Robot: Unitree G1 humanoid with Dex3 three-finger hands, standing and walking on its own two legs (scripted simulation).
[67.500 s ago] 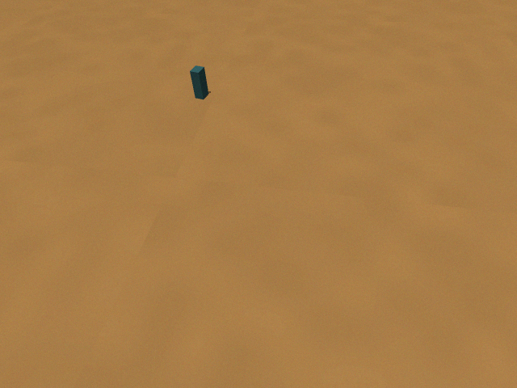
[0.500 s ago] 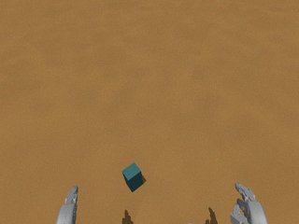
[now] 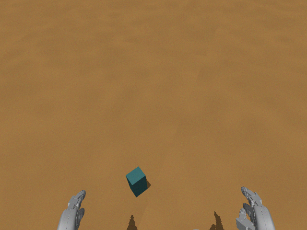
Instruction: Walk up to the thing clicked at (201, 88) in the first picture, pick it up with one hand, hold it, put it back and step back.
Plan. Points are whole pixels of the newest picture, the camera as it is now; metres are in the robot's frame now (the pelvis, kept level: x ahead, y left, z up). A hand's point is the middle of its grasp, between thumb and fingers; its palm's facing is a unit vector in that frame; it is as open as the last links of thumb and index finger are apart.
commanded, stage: stand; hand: left
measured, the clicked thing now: (137, 182) +0.48 +0.14 -0.62
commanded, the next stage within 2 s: none
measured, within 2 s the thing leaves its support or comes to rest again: neither
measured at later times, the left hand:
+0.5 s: hand out of the picture +0.11 +0.24 -0.11, palm faces +0.01 -0.94 -0.35, open 7.5 cm
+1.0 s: hand out of the picture +0.03 +0.25 -0.10, palm faces +0.03 -0.94 -0.35, open 7.4 cm
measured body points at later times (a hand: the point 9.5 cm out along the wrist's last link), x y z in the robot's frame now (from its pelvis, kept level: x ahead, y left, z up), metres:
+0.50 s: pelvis +0.00 +0.00 +0.03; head +0.01 +0.00 +0.48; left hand +0.11 +0.29 -0.08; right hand +0.12 -0.28 -0.09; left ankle -0.01 +0.12 -0.69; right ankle +0.02 -0.12 -0.69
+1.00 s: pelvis -0.01 +0.00 +0.05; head -0.01 -0.01 +0.50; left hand +0.03 +0.29 -0.08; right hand +0.06 -0.28 -0.09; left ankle -0.01 +0.12 -0.69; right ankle +0.02 -0.12 -0.69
